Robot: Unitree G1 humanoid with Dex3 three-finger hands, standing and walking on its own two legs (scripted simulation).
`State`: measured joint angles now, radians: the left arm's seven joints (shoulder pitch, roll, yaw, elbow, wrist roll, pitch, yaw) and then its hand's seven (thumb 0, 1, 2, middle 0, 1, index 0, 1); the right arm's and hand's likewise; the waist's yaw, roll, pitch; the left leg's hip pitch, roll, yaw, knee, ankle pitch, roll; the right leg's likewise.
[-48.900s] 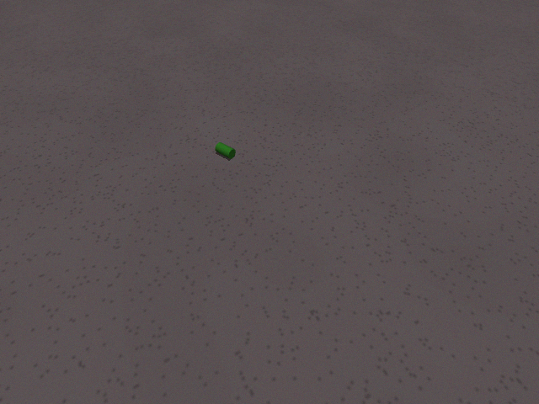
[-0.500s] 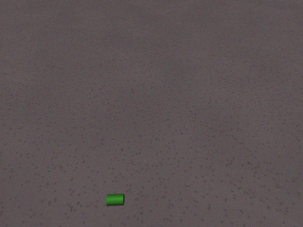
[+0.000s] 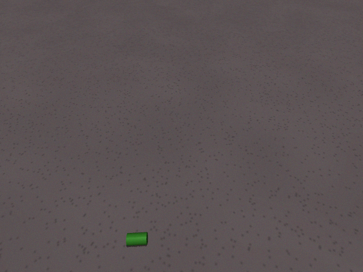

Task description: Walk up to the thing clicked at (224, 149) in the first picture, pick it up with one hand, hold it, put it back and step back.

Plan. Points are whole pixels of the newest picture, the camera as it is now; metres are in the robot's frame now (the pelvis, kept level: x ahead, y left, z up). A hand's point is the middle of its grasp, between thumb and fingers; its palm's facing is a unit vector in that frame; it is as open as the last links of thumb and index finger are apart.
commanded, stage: stand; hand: left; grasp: from above
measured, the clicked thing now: (137, 238) +0.42 +0.26 -0.75
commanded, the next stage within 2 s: step back in 0.04 s
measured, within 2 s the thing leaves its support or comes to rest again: neither
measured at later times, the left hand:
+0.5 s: hand out of the picture +0.08 +0.31 -0.18, palm faces -0.06 -0.93 -0.35, open 7.4 cm
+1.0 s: hand out of the picture -0.05 +0.30 -0.15, palm faces -0.07 -0.91 -0.40, open 7.4 cm
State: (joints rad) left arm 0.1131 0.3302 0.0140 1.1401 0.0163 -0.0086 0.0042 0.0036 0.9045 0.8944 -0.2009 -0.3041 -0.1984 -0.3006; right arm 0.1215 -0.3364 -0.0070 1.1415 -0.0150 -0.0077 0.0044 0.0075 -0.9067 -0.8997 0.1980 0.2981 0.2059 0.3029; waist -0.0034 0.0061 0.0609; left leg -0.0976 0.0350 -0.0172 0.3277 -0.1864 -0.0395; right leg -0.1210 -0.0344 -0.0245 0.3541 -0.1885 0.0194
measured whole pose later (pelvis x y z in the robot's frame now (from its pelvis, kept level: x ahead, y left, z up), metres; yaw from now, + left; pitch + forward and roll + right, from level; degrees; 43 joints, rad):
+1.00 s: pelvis -0.18 +0.05 -0.02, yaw -4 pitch -2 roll +1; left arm 0.16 0.35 0.07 0.81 0.04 0.05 0.02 0.01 0.90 0.89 -0.20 -0.30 -0.20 -0.30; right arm 0.16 -0.40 -0.04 0.88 0.01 0.03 -0.02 0.01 -0.91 -0.90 0.20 0.30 0.21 0.30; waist 0.01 0.00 0.16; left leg -0.39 -0.11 -0.10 1.02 -0.50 -0.02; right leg -0.31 -0.01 0.03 0.60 -0.26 -0.02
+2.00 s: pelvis -0.52 +0.03 -0.02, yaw -3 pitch -2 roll -1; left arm 0.15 0.40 0.07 0.82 0.02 0.07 0.01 0.00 0.90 0.89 -0.20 -0.30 -0.20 -0.30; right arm 0.15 -0.37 -0.03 0.85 -0.04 0.02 -0.01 0.01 -0.90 -0.90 0.20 0.30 0.21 0.30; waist 0.00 -0.02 0.17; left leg -0.38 0.03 -0.02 0.61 -0.20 0.01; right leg -0.38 0.07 0.10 1.06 -0.53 0.01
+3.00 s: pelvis -0.62 +0.02 -0.02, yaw +1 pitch -2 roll +0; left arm 0.19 0.38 0.04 1.03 0.02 -0.01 -0.01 0.01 0.90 0.89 -0.20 -0.30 -0.20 -0.30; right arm 0.18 -0.36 -0.04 1.03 -0.04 -0.02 0.02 0.01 -0.91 -0.90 0.20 0.30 0.21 0.30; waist 0.02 -0.03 0.07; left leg -0.27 0.00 0.00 0.59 -0.28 0.00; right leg -0.23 -0.03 0.00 0.61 -0.35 -0.01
